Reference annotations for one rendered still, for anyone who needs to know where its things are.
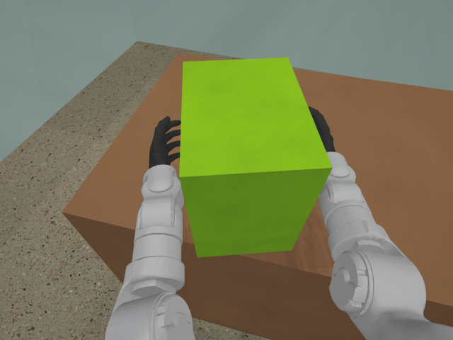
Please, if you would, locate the robot right forearm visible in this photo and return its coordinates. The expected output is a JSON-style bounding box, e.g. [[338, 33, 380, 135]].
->
[[319, 152, 426, 309]]

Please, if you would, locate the robot left forearm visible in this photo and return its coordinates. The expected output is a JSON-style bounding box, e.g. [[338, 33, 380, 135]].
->
[[105, 164, 185, 334]]

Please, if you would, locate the left robot upper arm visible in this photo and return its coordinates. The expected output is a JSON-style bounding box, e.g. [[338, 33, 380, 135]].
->
[[105, 292, 195, 340]]

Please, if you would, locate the carton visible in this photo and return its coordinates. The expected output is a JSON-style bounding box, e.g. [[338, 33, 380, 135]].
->
[[179, 57, 333, 258]]

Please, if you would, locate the robot right hand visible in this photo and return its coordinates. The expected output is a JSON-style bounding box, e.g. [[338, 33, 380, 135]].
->
[[308, 106, 336, 152]]

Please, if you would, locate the robot left hand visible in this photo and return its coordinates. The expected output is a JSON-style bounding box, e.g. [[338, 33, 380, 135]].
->
[[149, 116, 181, 169]]

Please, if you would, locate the pedestal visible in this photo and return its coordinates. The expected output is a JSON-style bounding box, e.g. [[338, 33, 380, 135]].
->
[[62, 53, 453, 340]]

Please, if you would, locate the right robot upper arm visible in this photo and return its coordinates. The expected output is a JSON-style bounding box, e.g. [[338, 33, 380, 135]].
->
[[329, 249, 453, 340]]

